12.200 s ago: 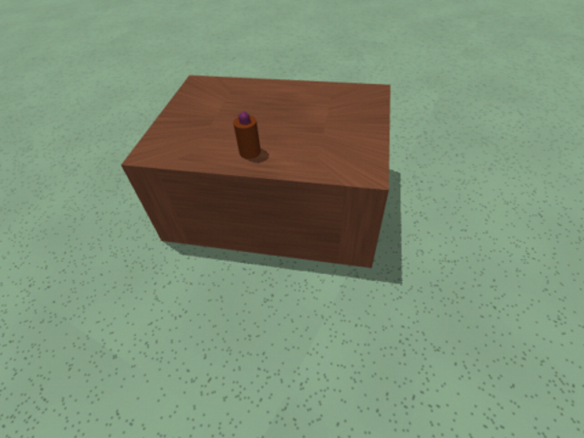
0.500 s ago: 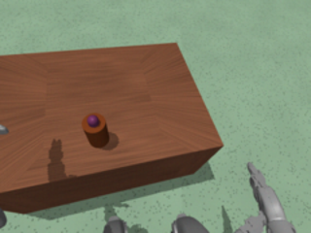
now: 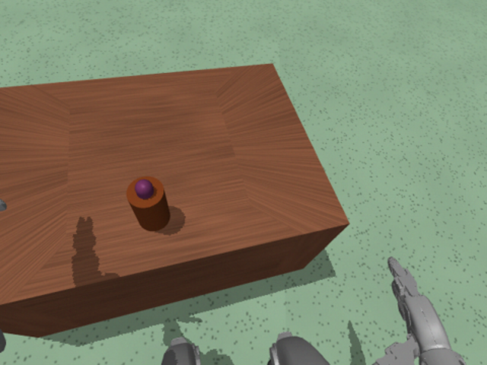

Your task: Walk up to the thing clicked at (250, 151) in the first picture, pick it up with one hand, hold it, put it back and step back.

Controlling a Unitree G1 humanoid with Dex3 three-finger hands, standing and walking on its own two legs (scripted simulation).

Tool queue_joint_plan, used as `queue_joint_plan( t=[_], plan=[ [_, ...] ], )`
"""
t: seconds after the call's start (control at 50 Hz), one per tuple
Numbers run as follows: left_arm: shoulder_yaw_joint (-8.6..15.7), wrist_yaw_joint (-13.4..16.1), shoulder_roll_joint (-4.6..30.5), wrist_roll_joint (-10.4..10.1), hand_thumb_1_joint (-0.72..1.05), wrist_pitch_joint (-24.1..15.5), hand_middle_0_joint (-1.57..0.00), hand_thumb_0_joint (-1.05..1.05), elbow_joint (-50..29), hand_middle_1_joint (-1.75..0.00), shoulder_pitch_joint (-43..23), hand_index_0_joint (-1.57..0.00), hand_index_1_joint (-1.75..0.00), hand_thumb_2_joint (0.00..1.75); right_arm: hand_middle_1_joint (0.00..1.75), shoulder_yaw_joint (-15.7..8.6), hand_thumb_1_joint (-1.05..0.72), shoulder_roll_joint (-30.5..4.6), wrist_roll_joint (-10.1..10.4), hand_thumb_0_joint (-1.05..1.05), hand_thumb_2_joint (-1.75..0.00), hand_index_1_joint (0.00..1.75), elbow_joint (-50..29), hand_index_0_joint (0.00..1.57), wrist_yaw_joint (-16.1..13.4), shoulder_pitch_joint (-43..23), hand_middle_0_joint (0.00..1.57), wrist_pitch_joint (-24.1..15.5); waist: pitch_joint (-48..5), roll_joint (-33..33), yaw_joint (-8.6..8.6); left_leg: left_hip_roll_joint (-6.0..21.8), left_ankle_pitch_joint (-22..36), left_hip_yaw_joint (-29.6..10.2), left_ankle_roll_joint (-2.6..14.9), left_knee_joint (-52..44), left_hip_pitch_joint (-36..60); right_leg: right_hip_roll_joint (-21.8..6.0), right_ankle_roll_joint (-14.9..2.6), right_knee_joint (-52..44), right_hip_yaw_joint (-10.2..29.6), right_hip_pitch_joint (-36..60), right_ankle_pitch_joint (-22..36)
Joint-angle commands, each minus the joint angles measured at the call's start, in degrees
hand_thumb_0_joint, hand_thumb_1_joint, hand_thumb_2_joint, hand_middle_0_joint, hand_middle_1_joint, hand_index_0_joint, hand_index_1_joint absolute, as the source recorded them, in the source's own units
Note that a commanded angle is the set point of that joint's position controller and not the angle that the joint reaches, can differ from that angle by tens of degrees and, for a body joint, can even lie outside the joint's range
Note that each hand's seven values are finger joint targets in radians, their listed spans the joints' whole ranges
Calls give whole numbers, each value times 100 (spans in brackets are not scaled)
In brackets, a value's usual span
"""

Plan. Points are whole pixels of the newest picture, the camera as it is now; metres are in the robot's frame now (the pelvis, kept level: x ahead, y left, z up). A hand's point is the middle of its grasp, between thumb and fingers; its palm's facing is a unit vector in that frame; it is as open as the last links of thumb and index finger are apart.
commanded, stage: go down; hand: left
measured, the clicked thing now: (149, 201) +0.49 +0.16 -0.17
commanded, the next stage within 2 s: none
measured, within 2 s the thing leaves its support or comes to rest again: neither
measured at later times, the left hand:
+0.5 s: hand out of the picture +0.44 +0.35 +0.08, palm faces +0.14 -0.99 -0.02, open 17.3 cm
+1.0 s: hand out of the picture +0.44 +0.35 +0.08, palm faces +0.14 -0.99 -0.02, open 17.4 cm
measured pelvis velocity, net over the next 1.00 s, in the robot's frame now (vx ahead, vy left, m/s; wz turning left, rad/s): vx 0.00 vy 0.00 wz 0.01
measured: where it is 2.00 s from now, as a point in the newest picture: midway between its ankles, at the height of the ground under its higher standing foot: outside the picture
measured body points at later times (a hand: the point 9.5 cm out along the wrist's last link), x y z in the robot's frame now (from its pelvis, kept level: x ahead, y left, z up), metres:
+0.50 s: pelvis +0.00 +0.00 +0.00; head +0.12 +0.05 +0.43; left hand +0.43 +0.41 +0.09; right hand +0.16 -0.25 -0.02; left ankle +0.03 +0.12 -0.67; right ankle -0.01 -0.17 -0.67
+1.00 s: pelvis +0.00 +0.00 +0.00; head +0.12 +0.04 +0.43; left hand +0.42 +0.40 +0.08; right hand +0.17 -0.25 -0.02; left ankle +0.03 +0.12 -0.67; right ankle -0.01 -0.17 -0.67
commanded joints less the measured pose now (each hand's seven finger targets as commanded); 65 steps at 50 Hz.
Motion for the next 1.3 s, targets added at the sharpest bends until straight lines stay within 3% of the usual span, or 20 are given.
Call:
queue_joint_plan(
  t=[0.0,0.1,0.18,0.24,0.32,0.38,0.46,0.52,0.6,0.62,0.64,0.7,0.82,0.84,0.9,0.98,1.08,1.12,1.2,1.28],
  plan=[
    [199,-10,1924,-171,-50,-442,-5,0,-1337,-8,-2018,-5,-8,8,5,-675,53,-1066,21,0,-5,5,-987,5,-131,-3,5,-335,-2522,1265,39,-178,1892,-73,36,-740,2643,222,-417,-559,-226,184,1435],
    [18,23,1869,-118,-48,-444,-5,0,-1676,-9,-2244,-5,-8,9,5,-654,53,-1059,-3,0,-5,5,-866,5,-158,146,5,-302,-2775,1616,29,-183,2385,-84,-25,-696,3159,190,-409,-585,-220,71,1675],
    [351,149,2467,-41,-48,-480,-5,0,-1862,-9,-2330,-5,-9,9,5,-716,52,-1074,-1,0,-5,5,-671,5,-147,262,5,-247,-2535,1785,159,-193,2285,-112,-61,-742,3059,184,-431,-593,-244,59,1505],
    [317,159,2320,-20,-46,-430,-5,0,-1717,-9,-2146,-5,-9,9,5,-655,52,-968,26,0,-6,5,-748,5,-104,166,5,-232,-2323,1788,207,-198,2272,-104,-58,-800,2965,190,-440,-596,-246,83,1476],
    [32,-10,1731,-102,-49,-313,-5,0,-889,-9,-1690,-5,-8,8,5,-412,53,-784,56,0,-5,5,-800,5,-64,-147,5,-281,-1990,1405,130,-169,2147,-98,9,-765,2489,223,-430,-586,-258,23,1447],
    [91,-64,1983,-90,-53,-330,-5,0,-855,-9,-1888,-6,-8,7,5,-400,53,-889,56,0,-5,5,-1025,5,-75,-336,5,-325,-2094,1214,100,-181,1868,-88,53,-745,2276,222,-427,-580,-226,136,1403],
    [205,-103,2135,-166,-55,-429,-4,0,-1049,-9,-2123,-5,-9,8,5,-662,53,-1165,14,0,-5,5,-1074,5,-117,-94,5,-344,-2658,1299,-2,-105,2549,-199,-4,-633,2853,250,-421,-467,-293,20,1668],
    [303,-87,2369,-117,-52,-459,-4,0,-1418,-10,-2276,-5,-9,9,5,-651,53,-1145,-24,0,-5,5,-1001,5,-119,290,5,-305,-3139,1536,2,-175,2956,-124,10,-480,3170,205,-381,-471,-224,224,2080],
    [491,58,2601,-57,-51,-469,-5,0,-1718,-10,-2362,-5,-9,9,5,-642,52,-1120,-13,0,-6,5,-1032,5,-108,273,5,-269,-2946,1615,98,-232,2571,-71,6,-561,3111,182,-386,-544,-188,255,1880],
    [333,55,2306,-55,-50,-420,-5,0,-1408,-9,-2172,-5,-9,9,5,-689,52,-1104,4,0,-6,5,-1032,5,-102,198,5,-259,-2805,1612,51,-220,2529,-87,-9,-593,3066,177,-402,-548,-207,169,1826],
    [376,91,2441,-33,-51,-438,-5,0,-1872,-10,-2406,-5,-10,10,5,-573,52,-985,-8,0,-6,5,-865,5,-92,264,5,-244,-2762,1859,154,-219,2523,-94,-32,-647,3113,177,-415,-548,-207,97,1729],
    [119,102,2122,29,-50,-309,-5,0,-1462,-9,-2104,-5,-9,10,5,-513,52,-877,27,0,-5,5,-804,5,-76,55,5,-233,-2351,1802,178,-208,2406,-86,-28,-719,2900,183,-429,-598,-225,30,1587],
    [16,-35,1814,-72,-57,-220,-5,0,-687,-10,-1673,-6,-9,7,5,-426,52,-863,68,0,-5,5,-943,5,-70,-259,5,-249,-2055,1228,138,-187,2034,-91,50,-755,2348,223,-429,-613,-262,147,1492],
    [120,-23,1979,-99,-58,-283,-5,0,-927,-10,-1795,-6,-9,7,5,-485,53,-952,65,0,-5,5,-1034,5,-79,-297,5,-270,-2048,1134,165,-182,1944,-103,47,-781,2305,239,-427,-608,-270,203,1444],
    [165,-95,1973,-178,-59,-381,-5,0,-754,-11,-1744,-6,-10,8,5,-561,53,-1057,59,0,-5,5,-1202,5,-99,-136,5,-289,-2399,945,34,-193,2196,-82,87,-653,2489,243,-382,-579,-249,343,1736],
    [290,-137,2206,-219,-55,-505,-5,0,-1677,-10,-2148,-5,-10,8,5,-659,53,-1128,18,0,-5,5,-1120,5,-126,243,5,-300,-3208,1470,47,-230,2877,-57,36,-503,3204,191,-358,-529,-191,426,2200],
    [192,17,2063,-134,-54,-406,-4,0,-1615,-10,-2059,-5,-10,10,5,-626,52,-1077,9,0,-6,5,-875,5,-104,250,5,-255,-2785,1755,105,-153,3122,-169,-78,-662,3434,192,-416,-543,-263,23,1945],
    [369,103,2407,-75,-55,-397,-5,0,-2010,-10,-2298,-5,-10,10,5,-665,52,-1079,12,0,-6,5,-795,5,-102,274,5,-240,-2828,1961,162,-164,3158,-154,-78,-666,3542,182,-414,-580,-242,35,1906],
    [68,100,1872,31,-55,-206,-5,0,-1303,-10,-1749,-5,-10,9,5,-517,52,-873,39,0,-6,5,-754,5,-44,15,5,-242,-2111,1562,200,-180,2612,-109,-19,-796,2983,202,-424,-674,-255,78,1662],
    [57,-5,1971,-60,-61,-171,-6,0,-945,-10,-1814,-7,-9,5,5,-440,52,-870,75,0,-5,5,-860,5,-46,-169,5,-254,-1828,1142,121,-248,1640,-5,104,-823,2176,193,-396,-750,-185,306,1386]
  ],
)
